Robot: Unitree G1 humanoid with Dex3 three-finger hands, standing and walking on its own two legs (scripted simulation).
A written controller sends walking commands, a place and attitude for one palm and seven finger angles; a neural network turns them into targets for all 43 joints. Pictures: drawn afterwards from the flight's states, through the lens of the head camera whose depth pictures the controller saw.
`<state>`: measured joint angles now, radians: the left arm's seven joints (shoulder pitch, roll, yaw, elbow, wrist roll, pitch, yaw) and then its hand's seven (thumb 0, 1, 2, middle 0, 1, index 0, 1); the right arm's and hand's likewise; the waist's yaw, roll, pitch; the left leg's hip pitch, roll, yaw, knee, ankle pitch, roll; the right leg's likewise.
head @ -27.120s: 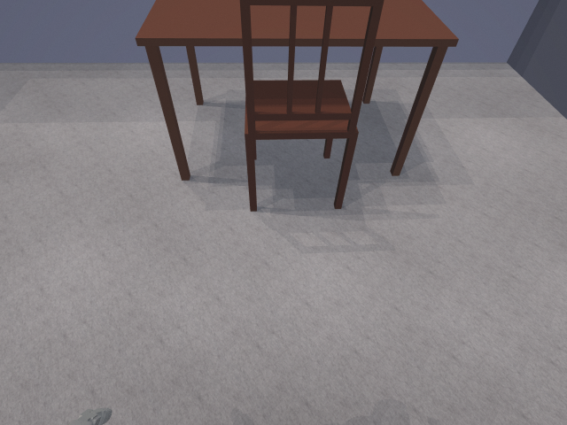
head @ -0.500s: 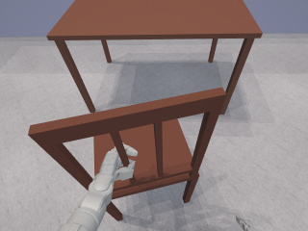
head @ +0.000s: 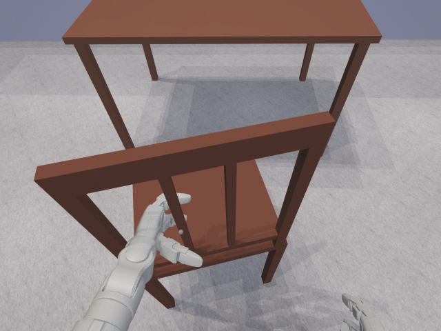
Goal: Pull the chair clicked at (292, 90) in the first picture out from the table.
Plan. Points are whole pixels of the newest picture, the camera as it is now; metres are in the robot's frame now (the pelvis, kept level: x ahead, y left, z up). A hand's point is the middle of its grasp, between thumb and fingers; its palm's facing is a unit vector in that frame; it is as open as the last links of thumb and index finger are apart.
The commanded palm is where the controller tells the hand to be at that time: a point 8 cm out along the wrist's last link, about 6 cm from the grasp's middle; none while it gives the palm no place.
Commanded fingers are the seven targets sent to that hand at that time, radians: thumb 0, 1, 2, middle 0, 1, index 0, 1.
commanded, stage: open the thumb and straighten the fingers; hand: left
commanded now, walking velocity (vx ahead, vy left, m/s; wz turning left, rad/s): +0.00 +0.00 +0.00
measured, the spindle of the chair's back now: (180, 222) +0.33 +0.09 -0.04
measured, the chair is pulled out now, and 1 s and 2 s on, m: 0.54 0.54 0.54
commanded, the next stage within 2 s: draw the fingers out of the gap in 0.22 s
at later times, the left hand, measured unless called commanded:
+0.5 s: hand (175, 244) +0.29 +0.10 -0.04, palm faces -0.15 -0.98 -0.15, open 17.4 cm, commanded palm +0.26 +0.15 -0.02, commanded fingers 0.00 -0.55 0.20 0.00 0.00 0.00 0.00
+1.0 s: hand (169, 289) +0.20 +0.10 -0.04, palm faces -0.12 -0.98 -0.15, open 17.5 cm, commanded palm +0.18 +0.15 -0.02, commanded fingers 0.00 -0.55 0.20 0.00 0.00 0.00 0.00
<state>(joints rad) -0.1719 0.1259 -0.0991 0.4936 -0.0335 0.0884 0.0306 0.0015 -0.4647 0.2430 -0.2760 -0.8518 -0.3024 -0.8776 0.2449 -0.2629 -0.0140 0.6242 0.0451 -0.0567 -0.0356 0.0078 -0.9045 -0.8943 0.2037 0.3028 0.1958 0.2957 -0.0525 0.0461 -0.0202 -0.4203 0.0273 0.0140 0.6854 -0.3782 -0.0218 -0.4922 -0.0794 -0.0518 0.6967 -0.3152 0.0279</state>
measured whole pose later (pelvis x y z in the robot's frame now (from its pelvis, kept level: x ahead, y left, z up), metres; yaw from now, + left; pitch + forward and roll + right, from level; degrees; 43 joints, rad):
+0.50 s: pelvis +0.01 +0.00 -0.01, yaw +0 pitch +8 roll +0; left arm 0.00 0.15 -0.09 0.31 -0.03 0.11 0.01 -0.01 -0.54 0.21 -0.01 -0.01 -0.01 -0.01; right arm 0.26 -0.27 -0.01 0.58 0.04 -0.07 -0.03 0.01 -0.90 -0.89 0.21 0.30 0.20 0.30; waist -0.05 0.04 -0.03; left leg -0.46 0.03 0.01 0.74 -0.42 -0.03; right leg -0.53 -0.08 -0.06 0.75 -0.36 0.03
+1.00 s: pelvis +0.01 -0.01 -0.02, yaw +2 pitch +7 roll +0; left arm 0.37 0.17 -0.17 -0.05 -0.02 0.14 0.00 -0.01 -0.54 0.21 0.00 0.00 -0.01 0.00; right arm 0.20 -0.25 0.02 0.49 0.04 -0.12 -0.06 0.01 -0.90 -0.89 0.21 0.30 0.20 0.30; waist -0.02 0.06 -0.05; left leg -0.49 0.03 -0.03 0.83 -0.46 -0.04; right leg -0.55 -0.09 -0.09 0.84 -0.41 0.02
